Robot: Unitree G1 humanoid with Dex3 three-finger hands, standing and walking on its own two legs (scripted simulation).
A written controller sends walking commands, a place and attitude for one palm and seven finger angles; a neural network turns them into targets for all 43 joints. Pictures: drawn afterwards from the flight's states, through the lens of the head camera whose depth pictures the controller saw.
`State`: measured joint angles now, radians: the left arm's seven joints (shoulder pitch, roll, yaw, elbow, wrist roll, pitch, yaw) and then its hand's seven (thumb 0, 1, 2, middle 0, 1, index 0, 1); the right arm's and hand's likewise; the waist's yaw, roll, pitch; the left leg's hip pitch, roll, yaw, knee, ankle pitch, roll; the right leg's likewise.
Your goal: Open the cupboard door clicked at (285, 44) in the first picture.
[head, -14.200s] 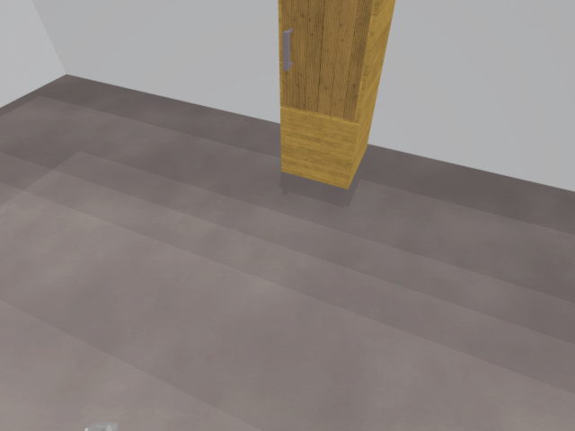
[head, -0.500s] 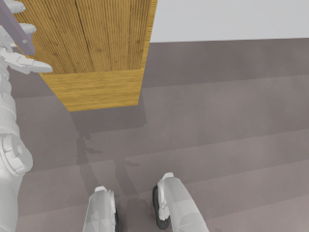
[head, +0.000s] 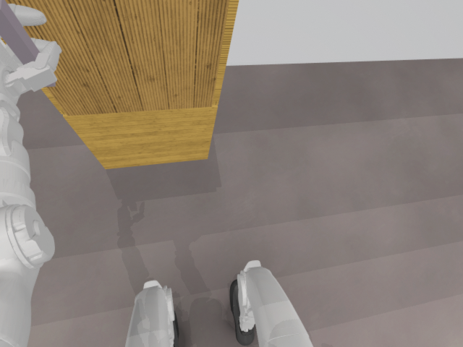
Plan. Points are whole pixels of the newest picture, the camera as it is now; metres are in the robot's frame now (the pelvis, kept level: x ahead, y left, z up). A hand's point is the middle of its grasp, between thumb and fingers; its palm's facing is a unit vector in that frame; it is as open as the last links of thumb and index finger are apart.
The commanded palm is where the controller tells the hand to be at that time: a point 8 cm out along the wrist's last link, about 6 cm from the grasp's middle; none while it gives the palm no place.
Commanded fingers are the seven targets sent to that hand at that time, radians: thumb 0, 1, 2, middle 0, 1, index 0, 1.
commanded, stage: close the thumb around the handle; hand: left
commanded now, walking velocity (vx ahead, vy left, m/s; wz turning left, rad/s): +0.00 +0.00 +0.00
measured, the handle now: (25, 36) +0.59 +0.25 +0.05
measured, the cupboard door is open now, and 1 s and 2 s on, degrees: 0 28 53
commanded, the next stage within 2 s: pull the door open along its arc in 0.14 s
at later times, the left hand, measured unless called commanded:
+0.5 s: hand (45, 73) +0.53 +0.22 +0.05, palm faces +0.04 -1.00 -0.03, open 5.7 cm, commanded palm +0.48 +0.25 +0.05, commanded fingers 0.00 0.90 0.90 -0.40 -1.35 -0.40 -1.35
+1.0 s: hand (100, 147) +0.41 +0.14 +0.05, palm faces +0.47 -0.88 +0.02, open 6.0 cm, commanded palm +0.34 +0.17 +0.05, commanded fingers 0.00 0.90 0.90 -0.40 -1.35 -0.40 -1.35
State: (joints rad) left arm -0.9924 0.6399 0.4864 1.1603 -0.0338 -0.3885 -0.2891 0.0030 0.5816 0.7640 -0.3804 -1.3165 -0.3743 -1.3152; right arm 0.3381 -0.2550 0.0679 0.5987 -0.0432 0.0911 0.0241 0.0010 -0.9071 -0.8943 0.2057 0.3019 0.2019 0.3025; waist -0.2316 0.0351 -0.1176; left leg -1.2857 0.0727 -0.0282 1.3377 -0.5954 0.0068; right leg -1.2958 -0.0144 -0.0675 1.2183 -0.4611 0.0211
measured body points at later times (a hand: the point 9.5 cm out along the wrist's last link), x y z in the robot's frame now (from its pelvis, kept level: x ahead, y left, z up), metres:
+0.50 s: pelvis +0.01 +0.00 +0.01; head +0.19 +0.02 +0.42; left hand +0.52 +0.27 +0.05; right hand +0.02 -0.26 -0.10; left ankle +0.00 +0.11 -0.61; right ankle +0.05 -0.14 -0.61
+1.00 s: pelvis +0.03 +0.00 +0.03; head +0.15 +0.01 +0.47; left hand +0.38 +0.19 +0.05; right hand +0.18 -0.23 -0.08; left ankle +0.00 +0.11 -0.61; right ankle +0.05 -0.14 -0.61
